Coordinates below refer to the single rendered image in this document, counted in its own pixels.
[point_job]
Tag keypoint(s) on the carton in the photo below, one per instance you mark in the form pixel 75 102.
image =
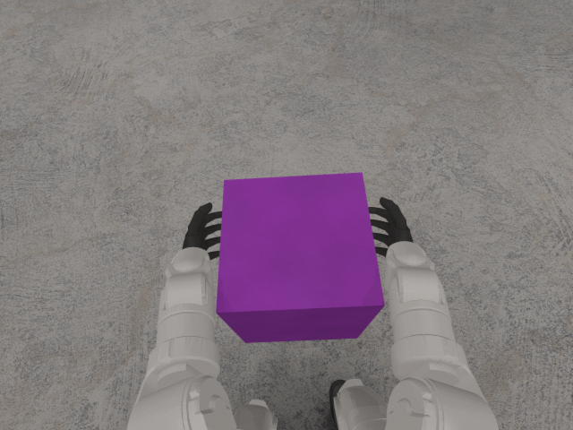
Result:
pixel 297 259

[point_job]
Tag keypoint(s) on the right robot upper arm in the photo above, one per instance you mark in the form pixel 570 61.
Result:
pixel 420 403

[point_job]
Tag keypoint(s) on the left robot shin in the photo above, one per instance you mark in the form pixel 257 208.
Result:
pixel 259 402

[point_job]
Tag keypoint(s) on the left robot hand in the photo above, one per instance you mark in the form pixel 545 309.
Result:
pixel 197 232

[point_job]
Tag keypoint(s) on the right robot hand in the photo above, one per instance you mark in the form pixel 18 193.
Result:
pixel 395 227

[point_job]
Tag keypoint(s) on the right robot shin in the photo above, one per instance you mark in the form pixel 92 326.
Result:
pixel 350 383

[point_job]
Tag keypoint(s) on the left robot upper arm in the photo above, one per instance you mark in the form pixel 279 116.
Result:
pixel 196 403

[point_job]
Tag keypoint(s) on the robot shin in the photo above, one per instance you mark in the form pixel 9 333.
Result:
pixel 259 402
pixel 350 383

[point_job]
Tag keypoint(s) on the robot left forearm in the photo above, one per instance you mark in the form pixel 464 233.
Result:
pixel 185 343

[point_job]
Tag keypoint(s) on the robot right forearm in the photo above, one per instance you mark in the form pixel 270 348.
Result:
pixel 424 342

